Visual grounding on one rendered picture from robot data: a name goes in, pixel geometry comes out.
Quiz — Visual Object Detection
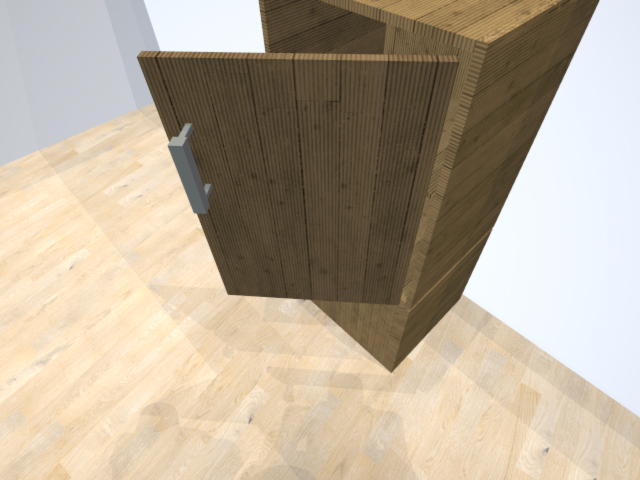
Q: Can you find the cupboard door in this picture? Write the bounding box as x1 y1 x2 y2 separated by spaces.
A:
137 51 459 305

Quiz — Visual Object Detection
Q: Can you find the handle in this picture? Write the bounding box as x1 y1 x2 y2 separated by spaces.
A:
168 123 212 214

